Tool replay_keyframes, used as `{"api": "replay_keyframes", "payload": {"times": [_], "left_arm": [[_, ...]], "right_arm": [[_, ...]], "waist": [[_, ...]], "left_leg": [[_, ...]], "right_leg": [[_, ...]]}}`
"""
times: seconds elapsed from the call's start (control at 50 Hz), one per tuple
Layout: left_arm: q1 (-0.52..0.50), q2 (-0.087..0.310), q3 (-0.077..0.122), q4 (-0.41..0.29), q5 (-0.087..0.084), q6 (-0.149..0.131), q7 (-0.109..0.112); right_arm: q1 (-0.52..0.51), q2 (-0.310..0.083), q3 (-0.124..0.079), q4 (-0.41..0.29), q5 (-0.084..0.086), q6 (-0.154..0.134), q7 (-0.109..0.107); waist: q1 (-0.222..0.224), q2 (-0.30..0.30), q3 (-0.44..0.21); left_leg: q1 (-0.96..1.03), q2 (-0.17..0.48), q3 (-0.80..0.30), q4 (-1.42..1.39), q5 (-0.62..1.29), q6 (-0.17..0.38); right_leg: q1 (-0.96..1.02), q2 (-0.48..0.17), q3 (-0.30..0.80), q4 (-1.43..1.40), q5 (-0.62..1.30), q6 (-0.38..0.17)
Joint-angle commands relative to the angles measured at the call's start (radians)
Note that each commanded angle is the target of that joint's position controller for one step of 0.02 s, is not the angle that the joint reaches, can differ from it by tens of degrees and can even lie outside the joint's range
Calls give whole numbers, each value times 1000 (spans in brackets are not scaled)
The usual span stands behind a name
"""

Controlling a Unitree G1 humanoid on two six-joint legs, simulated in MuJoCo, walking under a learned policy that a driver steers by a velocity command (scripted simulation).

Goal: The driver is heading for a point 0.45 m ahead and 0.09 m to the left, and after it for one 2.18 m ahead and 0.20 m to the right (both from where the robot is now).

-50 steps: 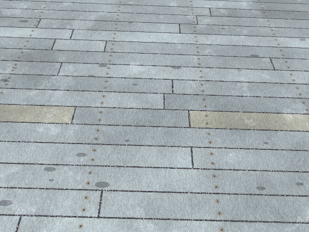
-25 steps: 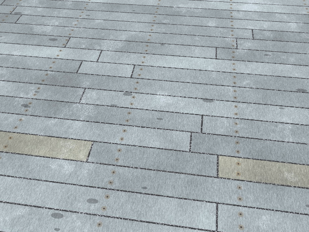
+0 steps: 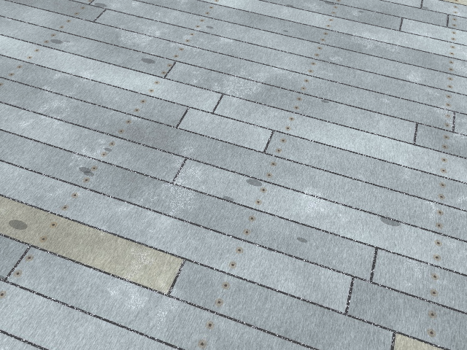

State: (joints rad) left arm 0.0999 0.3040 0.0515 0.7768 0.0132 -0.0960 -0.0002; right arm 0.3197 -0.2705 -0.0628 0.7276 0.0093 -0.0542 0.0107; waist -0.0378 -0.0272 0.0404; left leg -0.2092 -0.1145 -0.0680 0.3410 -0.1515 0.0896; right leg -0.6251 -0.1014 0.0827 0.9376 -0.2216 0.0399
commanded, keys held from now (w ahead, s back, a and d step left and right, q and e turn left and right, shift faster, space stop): w+q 0.54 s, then w+e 0.46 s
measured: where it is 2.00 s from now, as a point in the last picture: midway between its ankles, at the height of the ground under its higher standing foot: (190, 254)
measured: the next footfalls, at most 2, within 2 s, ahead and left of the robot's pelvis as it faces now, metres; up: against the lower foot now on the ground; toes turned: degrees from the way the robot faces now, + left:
right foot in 0.24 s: +0.32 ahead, -0.14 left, +0.00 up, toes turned +12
left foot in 0.76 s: +0.51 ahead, +0.21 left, +0.00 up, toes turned +22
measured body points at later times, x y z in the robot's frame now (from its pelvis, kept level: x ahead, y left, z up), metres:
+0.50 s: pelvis +0.27 -0.05 +0.00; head +0.30 -0.04 +0.45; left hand +0.25 +0.24 -0.12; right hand +0.49 -0.27 -0.10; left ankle +0.28 +0.12 -0.67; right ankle +0.28 -0.15 -0.75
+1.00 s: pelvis +0.50 +0.09 +0.00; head +0.52 +0.11 +0.45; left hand +0.55 +0.40 -0.12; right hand +0.65 -0.16 -0.11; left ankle +0.47 +0.19 -0.75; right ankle +0.59 -0.05 -0.67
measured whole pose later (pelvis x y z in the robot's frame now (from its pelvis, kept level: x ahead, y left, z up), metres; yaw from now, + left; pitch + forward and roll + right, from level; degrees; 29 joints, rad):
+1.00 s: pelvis +0.50 +0.09 +0.00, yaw +13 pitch +0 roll +2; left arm 0.20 0.32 0.07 0.83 -0.03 -0.03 -0.01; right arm 0.30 -0.26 -0.08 0.77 -0.01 -0.09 0.01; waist -0.03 -0.05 0.03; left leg -0.14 -0.01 0.15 0.32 -0.19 0.03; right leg -0.62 -0.11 0.05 1.08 -0.25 0.02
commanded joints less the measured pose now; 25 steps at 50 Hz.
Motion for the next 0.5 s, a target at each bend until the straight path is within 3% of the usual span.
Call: {"api": "replay_keyframes", "payload": {"times": [0.02, 0.08, 0.16, 0.2, 0.22, 0.24, 0.26, 0.28, 0.3, 0.32, 0.34, 0.36, 0.4, 0.5], "left_arm": [[-50, 54, 12, -69, 2, -4, 2], [-134, 47, 8, -99, -11, -12, -8], [-164, 88, 21, -124, -19, -28, -21], [-116, 111, 33, -116, -22, -38, -24], [-37, 124, 44, -95, -21, -43, -20], [68, 156, 58, -77, -7, -48, -13], [219, 212, 71, -64, -1, -44, -5], [274, 266, 85, -25, -1, -30, -12], [219, 159, 62, -55, -20, -26, -17], [183, 103, 47, -65, -19, -18, -12], [138, 91, 39, -69, -9, -13, -12], [113, 72, 33, -61, -5, -10, -10], [109, 73, 33, -43, -1, -15, -7], [121, 120, 51, -12, -8, -20, -4]], "right_arm": [[-11, -181, -51, -72, 8, -12, -22], [27, -188, -54, -56, 11, -5, -27], [58, -172, -53, -38, 16, 7, -32], [42, -173, -56, -41, 13, 14, -36], [25, -158, -51, -48, 12, 18, -35], [21, -113, -34, -59, 7, 16, -31], [46, -54, -12, -77, -14, 13, -30], [169, -41, -5, -110, 28, 5, -30], [153, -151, -24, -72, 36, 5, -34], [48, -188, -36, -82, 26, 11, -32], [4, -172, -36, -89, 17, 17, -32], [-29, -160, -39, -101, 6, 18, -29], [-18, -116, -34, -110, 19, 24, -17], [-95, -79, -22, -150, 14, 33, -10]], "waist": [[7, 76, -42], [-27, 103, -36], [-25, 123, -34], [6, 155, -41], [50, 158, -68], [100, 129, -159], [141, -16, -302], [71, -370, -360], [92, -195, -253], [114, -101, -148], [95, -33, -87], [82, -30, -44], [56, -88, -35], [64, -40, -16]], "left_leg": [[-19, 218, -194, -129, 179, 161], [-37, 209, -207, -115, 89, 127], [60, 246, -310, -23, 45, 110], [89, 259, -357, 39, 79, 96], [78, 233, -353, 98, 104, 75], [23, 179, -309, 254, 110, 45], [-123, 94, -199, 544, -125, 3], [-481, 9, -107, 831, -464, -44], [-575, 93, -137, 939, -410, -61], [-587, 126, -109, 957, -317, -67], [-549, 159, -85, 931, -250, -74], [-533, 187, -82, 883, -206, -76], [-472, 220, -57, 833, -168, -80], [-532, 241, -32, 665, -22, -102]], "right_leg": [[28, 36, -22, -201, 189, 31], [104, 78, -26, -354, 313, 27], [135, 94, 12, -450, 255, -1], [199, 98, 7, -469, 166, -28], [303, 100, -11, -510, 167, -51], [499, 36, 29, -504, 156, -93], [761, -144, 218, -495, 100, -150], [981, -333, 703, -606, -170, -308], [902, -313, 691, -651, -336, -280], [793, -267, 509, -651, -285, -232], [676, -223, 385, -671, -148, -212], [602, -190, 302, -693, -59, -209], [528, -155, 181, -735, 56, -208], [547, -162, 9, -792, 225, -237]]}}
